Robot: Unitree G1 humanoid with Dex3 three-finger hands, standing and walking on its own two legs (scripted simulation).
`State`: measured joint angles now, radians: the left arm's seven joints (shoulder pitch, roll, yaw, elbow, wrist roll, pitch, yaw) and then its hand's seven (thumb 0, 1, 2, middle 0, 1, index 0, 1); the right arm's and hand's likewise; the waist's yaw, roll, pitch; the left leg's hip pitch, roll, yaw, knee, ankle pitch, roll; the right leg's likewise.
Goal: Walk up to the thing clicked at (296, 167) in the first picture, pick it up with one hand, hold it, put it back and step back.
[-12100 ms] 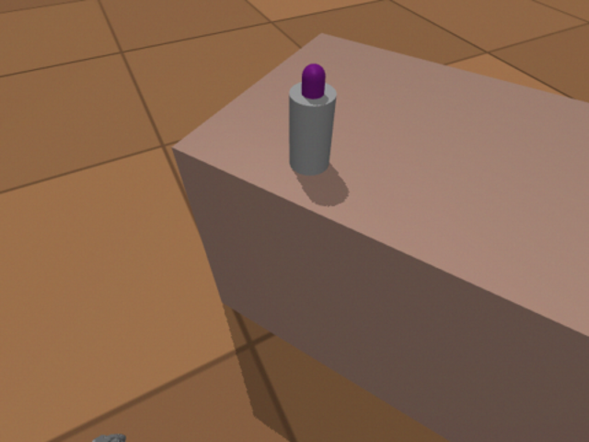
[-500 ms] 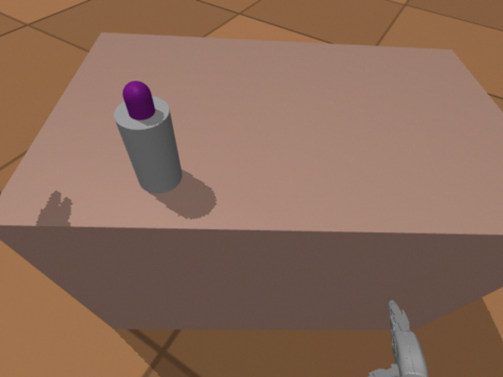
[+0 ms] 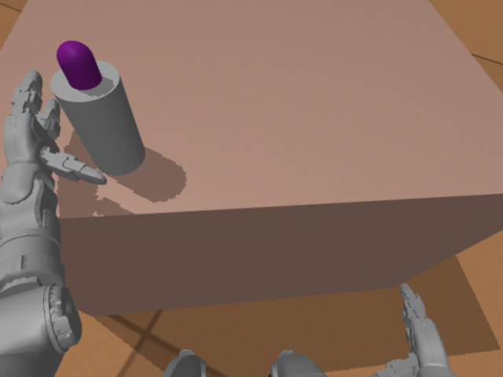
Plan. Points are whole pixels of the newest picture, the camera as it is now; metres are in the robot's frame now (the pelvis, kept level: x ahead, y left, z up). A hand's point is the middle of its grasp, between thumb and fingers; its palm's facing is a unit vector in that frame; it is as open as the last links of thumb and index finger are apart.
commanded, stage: close in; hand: left
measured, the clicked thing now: (100, 111) +0.47 +0.21 +0.13
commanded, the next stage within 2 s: close in 0.30 s
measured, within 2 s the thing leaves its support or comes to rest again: neither
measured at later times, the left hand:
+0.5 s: hand (103, 142) +0.43 +0.20 +0.10, palm faces +0.16 -0.99 +0.01, open 17.7 cm
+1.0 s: hand (98, 115) +0.48 +0.21 +0.11, palm faces +0.19 -0.98 +0.02, open 15.3 cm
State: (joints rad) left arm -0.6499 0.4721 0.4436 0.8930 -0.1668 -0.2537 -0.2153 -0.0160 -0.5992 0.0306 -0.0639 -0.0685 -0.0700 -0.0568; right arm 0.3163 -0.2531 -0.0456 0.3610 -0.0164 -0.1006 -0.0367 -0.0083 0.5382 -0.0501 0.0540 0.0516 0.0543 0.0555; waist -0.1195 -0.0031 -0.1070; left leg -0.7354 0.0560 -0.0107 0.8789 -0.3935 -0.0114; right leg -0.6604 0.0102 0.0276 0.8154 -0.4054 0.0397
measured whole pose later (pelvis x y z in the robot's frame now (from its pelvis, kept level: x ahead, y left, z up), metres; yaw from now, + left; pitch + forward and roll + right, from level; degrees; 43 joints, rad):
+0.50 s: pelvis -0.01 -0.01 +0.00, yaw +1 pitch +12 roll -1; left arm -0.63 0.36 0.33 0.80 -0.14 -0.20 -0.10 -0.01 -0.61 0.00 -0.09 -0.03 -0.10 -0.02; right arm 0.34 -0.23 -0.07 0.26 0.00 -0.04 -0.01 -0.01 0.53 -0.05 0.05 0.05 0.05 0.06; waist -0.09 0.00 -0.11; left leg -0.72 0.04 -0.02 0.90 -0.39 -0.02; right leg -0.66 0.00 0.02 0.87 -0.43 0.03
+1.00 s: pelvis -0.02 +0.00 -0.01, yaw +0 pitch +15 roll -2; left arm -0.85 0.47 0.40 1.04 -0.10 -0.25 -0.09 -0.01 -0.59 0.16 -0.49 -0.33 -0.50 -0.32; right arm 0.34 -0.23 -0.05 0.20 -0.02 -0.04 -0.01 -0.01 0.51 -0.05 0.05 0.05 0.05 0.05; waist -0.14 0.00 -0.11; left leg -0.82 0.05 -0.01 0.93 -0.39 -0.01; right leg -0.75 0.01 0.03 0.90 -0.42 0.04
